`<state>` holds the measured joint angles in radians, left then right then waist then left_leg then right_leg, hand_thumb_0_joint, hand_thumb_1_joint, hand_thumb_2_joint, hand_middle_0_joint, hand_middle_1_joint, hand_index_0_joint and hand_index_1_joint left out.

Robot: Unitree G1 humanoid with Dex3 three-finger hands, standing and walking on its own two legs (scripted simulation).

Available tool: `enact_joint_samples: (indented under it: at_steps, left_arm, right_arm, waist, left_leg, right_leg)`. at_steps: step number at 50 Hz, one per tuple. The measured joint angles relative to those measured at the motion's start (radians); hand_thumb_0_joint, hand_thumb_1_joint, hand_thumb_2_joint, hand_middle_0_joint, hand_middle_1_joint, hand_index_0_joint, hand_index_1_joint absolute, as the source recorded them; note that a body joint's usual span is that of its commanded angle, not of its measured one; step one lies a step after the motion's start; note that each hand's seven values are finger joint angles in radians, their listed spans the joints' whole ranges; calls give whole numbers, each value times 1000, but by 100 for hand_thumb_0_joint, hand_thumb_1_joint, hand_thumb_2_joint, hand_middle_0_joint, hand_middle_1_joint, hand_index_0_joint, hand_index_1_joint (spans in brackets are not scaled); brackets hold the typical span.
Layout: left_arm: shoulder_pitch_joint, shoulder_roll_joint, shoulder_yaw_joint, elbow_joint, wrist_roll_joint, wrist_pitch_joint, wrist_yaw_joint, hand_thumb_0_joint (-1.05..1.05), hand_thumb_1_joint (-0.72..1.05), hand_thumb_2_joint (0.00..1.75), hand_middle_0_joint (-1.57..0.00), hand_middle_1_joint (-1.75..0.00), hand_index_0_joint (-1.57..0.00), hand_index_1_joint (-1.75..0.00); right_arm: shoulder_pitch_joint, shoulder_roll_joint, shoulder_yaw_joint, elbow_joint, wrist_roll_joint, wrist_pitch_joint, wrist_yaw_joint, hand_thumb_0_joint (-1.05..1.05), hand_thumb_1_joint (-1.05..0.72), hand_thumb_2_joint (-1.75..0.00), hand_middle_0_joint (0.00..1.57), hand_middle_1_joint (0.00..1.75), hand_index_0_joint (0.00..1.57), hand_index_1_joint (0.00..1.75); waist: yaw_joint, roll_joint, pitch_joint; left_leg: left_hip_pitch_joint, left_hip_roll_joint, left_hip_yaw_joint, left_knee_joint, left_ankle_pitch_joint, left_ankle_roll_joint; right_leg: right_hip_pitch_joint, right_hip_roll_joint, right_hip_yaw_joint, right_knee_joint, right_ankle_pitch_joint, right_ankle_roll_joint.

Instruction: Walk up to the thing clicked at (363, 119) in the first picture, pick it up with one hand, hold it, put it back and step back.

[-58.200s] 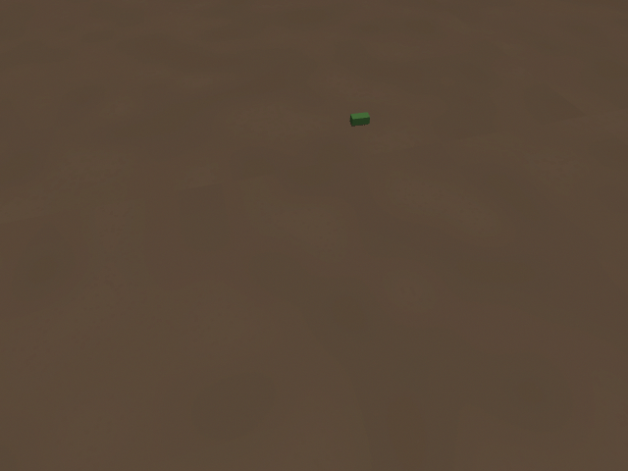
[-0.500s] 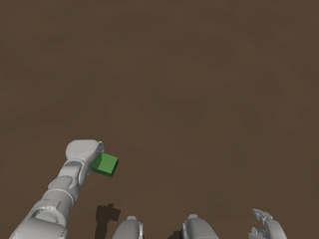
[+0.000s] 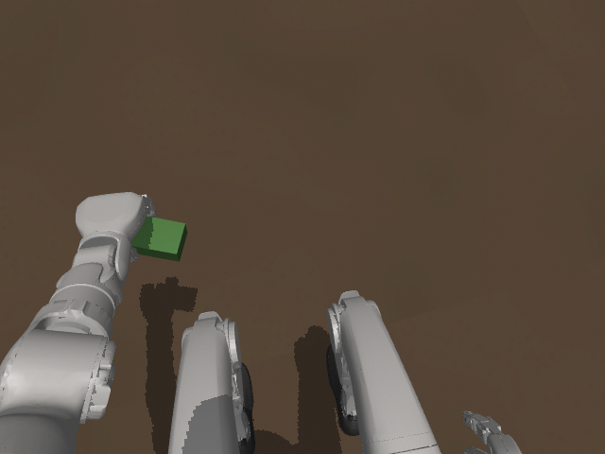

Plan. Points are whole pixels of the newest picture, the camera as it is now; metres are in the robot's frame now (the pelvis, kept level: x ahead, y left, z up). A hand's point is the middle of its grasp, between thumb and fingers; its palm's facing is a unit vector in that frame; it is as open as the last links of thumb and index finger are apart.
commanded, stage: crouch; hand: left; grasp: from above
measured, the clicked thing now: (150, 236) +0.43 +0.20 -0.18
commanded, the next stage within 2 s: lower in 0.96 s
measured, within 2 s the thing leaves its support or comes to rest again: neither
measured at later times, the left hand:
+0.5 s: hand (146, 247) +0.45 +0.24 -0.27, palm faces -0.45 -0.03 -0.89, open 7.9 cm
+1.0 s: hand (155, 252) +0.45 +0.24 -0.33, palm faces -0.46 -0.02 -0.89, open 7.8 cm
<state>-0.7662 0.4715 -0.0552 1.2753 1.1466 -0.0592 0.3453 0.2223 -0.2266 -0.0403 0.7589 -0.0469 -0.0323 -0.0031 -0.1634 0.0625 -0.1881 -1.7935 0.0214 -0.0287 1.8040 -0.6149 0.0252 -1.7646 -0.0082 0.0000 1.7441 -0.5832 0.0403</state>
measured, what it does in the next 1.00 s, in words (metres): lowers itself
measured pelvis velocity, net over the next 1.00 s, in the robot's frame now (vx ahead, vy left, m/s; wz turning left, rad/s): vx -0.01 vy -0.01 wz -0.05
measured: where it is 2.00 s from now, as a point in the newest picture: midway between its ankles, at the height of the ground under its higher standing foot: (295, 415)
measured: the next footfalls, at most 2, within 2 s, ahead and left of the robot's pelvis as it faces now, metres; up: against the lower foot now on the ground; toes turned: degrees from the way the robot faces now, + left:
none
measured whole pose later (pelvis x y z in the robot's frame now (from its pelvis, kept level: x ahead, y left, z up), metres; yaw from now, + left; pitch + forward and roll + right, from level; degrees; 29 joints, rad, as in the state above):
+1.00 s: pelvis -0.01 -0.01 -0.16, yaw -3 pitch +35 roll -6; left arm -0.95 0.65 0.08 1.51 1.26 -0.17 0.45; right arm 0.17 -0.26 0.02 0.78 -0.14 -0.08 0.13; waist -0.23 0.01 -0.08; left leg -2.27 0.01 -0.10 2.34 -0.69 0.00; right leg -2.23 0.01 -0.04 2.26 -0.65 0.03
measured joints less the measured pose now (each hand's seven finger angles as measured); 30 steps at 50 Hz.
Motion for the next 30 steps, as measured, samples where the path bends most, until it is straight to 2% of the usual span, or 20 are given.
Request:
enact_joint_samples:
  at_steps: [6,12,17,30]
  left_arm:
    - [-15,23,27,9,40,-42,28,5,35,28,-101,-44,-85,-33]
    - [-42,47,57,25,78,-55,70,5,34,29,-102,-43,-86,-33]
    - [-71,70,76,47,79,-51,85,4,34,30,-102,-43,-86,-33]
    - [-124,119,109,117,83,-80,72,4,34,29,-102,-43,-85,-33]
  right_arm:
    - [-23,-3,18,3,-16,-28,26,1,-89,-90,21,30,21,29]
    - [-52,-18,17,1,-40,-45,54,0,-90,-90,21,30,21,29]
    - [-71,-31,10,-7,-56,-52,80,0,-90,-90,21,30,21,29]
    - [-71,-39,16,-5,-73,-43,121,0,-91,-90,21,30,20,29]
  waist:
    - [-12,-15,1]
    - [-16,-33,18]
    - [-19,-41,38]
    - [-35,-47,80]
  left_leg:
    - [-132,-9,-16,116,-27,-6]
    - [-215,-14,-31,206,-54,-14]
    - [-256,-12,-42,265,-72,-19]
    - [-349,-5,-59,388,-81,-26]
  right_leg:
    - [-124,-6,-11,115,-32,0]
    - [-202,-8,-22,204,-63,-1]
    - [-243,-4,-29,260,-79,-3]
    - [-340,8,-38,377,-79,-7]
